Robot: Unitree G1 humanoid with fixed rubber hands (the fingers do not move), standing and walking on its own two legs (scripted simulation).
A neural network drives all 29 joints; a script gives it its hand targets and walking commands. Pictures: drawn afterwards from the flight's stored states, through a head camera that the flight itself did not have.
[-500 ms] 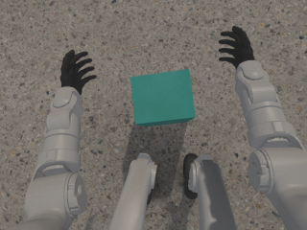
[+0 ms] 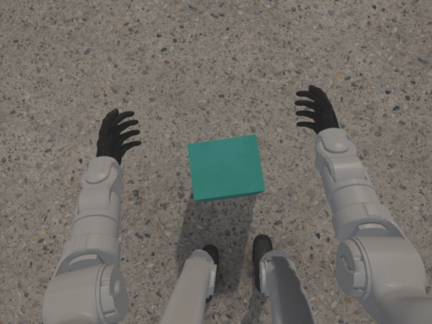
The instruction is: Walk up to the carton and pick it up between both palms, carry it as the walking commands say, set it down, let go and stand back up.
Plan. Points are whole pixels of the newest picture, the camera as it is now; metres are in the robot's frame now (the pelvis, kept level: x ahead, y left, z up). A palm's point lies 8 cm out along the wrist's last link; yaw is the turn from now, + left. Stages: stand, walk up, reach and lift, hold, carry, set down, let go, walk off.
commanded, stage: let go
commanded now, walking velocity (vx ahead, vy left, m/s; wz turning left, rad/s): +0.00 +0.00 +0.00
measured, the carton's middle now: (226, 172) +0.43 +0.05 -0.55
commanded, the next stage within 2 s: stand in 1.16 s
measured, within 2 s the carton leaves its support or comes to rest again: neither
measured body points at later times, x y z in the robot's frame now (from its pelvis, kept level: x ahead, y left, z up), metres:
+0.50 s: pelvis +0.06 +0.01 +0.08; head +0.17 -0.01 +0.52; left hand +0.27 +0.25 +0.00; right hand +0.31 -0.21 -0.02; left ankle +0.02 +0.11 -0.64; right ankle +0.07 -0.10 -0.64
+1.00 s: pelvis +0.06 -0.01 +0.10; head +0.07 -0.01 +0.54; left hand +0.23 +0.23 +0.03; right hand +0.24 -0.23 +0.02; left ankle +0.03 +0.11 -0.64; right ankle +0.07 -0.10 -0.64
